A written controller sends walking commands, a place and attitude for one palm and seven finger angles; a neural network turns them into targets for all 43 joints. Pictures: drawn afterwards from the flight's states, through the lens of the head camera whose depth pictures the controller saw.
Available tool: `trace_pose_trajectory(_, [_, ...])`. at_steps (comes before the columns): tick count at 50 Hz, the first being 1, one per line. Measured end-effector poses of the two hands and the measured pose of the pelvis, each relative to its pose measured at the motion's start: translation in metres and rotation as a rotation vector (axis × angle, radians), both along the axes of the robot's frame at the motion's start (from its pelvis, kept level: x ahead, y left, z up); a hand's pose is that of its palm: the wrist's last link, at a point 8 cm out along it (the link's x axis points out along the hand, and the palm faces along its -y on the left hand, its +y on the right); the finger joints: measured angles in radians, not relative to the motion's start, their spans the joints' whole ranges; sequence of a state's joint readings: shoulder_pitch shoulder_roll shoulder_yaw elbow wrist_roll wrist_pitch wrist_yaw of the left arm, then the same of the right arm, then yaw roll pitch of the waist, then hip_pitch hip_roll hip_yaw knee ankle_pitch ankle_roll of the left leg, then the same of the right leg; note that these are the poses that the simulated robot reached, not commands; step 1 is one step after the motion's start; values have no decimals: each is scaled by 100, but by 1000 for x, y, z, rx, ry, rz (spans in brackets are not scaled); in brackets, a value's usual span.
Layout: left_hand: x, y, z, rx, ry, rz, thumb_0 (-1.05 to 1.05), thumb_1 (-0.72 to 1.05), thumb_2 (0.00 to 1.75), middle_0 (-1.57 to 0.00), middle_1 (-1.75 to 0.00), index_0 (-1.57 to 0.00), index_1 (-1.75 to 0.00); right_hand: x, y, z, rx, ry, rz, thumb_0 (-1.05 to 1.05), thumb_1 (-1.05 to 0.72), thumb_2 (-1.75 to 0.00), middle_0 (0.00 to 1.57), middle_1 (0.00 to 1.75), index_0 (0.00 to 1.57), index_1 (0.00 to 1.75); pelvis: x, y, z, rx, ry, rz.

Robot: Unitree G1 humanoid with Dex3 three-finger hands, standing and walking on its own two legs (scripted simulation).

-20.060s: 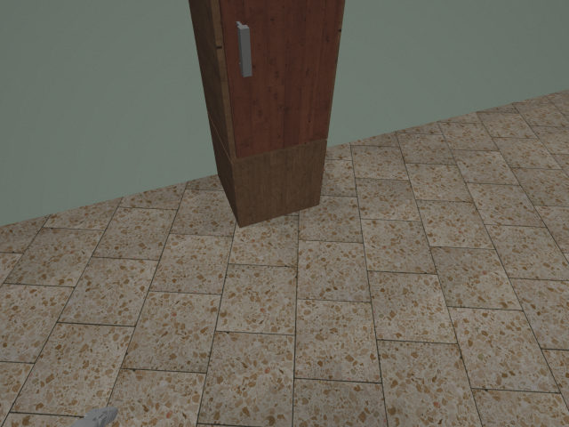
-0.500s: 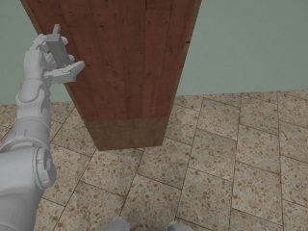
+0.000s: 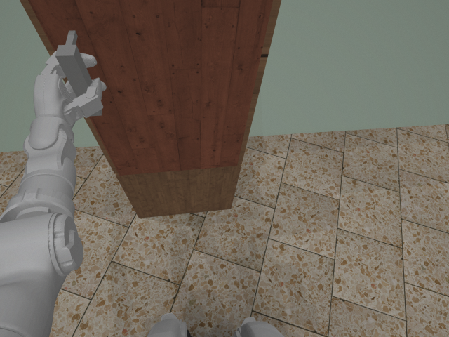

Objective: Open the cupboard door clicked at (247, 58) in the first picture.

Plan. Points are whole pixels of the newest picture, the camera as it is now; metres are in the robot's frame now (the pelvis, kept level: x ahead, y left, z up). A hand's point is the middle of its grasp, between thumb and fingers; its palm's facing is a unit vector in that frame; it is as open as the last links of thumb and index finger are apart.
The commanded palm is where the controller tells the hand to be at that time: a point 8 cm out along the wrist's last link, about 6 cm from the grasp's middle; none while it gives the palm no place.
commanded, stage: pull the door open along its arc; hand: left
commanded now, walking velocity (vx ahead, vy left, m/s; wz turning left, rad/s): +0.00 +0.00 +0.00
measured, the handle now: (83, 75) +0.56 +0.21 +0.11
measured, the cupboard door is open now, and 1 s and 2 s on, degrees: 0 45 44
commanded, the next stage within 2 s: open thumb and fingers to let go in 0.78 s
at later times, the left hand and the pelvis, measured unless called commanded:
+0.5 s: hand (127, 164) +0.37 +0.12 +0.11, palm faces +0.25 -0.96 +0.12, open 6.8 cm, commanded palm +0.30 +0.18 +0.11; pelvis +0.02 +0.00 +0.02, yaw +0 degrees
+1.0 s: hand (184, 201) +0.30 +0.04 +0.11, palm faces +0.44 -0.90 -0.04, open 7.0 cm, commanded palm +0.25 +0.08 +0.11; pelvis +0.02 -0.06 +0.02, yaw +5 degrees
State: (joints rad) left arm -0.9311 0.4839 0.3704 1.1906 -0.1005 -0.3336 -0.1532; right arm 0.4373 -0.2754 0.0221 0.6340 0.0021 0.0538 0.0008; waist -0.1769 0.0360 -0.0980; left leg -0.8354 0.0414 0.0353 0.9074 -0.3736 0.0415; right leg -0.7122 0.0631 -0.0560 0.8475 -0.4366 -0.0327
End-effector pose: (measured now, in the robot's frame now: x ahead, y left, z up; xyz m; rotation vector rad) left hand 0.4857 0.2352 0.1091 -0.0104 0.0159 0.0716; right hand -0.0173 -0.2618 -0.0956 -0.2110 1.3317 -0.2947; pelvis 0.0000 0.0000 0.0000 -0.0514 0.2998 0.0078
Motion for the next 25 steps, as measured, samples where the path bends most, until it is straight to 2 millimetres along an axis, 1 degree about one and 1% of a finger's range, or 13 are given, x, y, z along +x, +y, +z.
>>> trace_pose_trajectory(3, [-5,-1,0,2,-6,1,2,67,79,-32,-135,-34,-135,0,1,-1,10,4,-3,0,-91,-90,20,30,20,30,2,0,1,2,-3,-5])
trace_pose_trajectory(6, [-13,-2,-1,3,-12,-2,1,67,76,-32,-135,-34,-135,5,2,-1,24,-10,-7,0,-91,-90,20,30,20,30,6,0,3,7,-12,-10])
trace_pose_trajectory(9, [-24,-4,-1,1,-19,-9,1,67,74,-32,-135,-33,-135,17,4,-1,38,-44,-6,0,-91,-90,20,30,20,30,10,1,6,10,-27,-15])
trace_pose_trajectory(11, [-34,-6,-2,0,-24,-15,1,67,72,-32,-135,-33,-135,30,5,0,49,-80,-2,0,-91,-90,20,30,20,30,13,1,8,13,-40,-17])
trace_pose_trajectory(14, [-53,-11,-2,0,-36,-29,1,66,70,-32,-135,-31,-133,54,7,2,66,-153,15,0,-91,-90,20,30,20,30,18,1,11,17,-60,-20])
trace_pose_trajectory(17, [-77,-21,-3,-21,-49,-35,2,65,69,-31,-134,-30,-131,84,10,6,83,-243,44,0,-91,-90,20,30,20,30,22,2,14,21,-83,-25])
trace_pose_trajectory(22, [-125,-51,-4,-98,-63,116,4,63,69,-30,-134,-31,-129,142,21,15,123,-394,149,0,-91,-90,20,30,20,30,22,2,16,29,-121,-16])
trace_pose_trajectory(25, [-151,-72,-3,-108,-54,183,5,61,68,-30,-133,-32,-129,174,30,24,145,-472,214,0,-91,-90,20,30,20,30,21,-1,17,39,-142,-11])
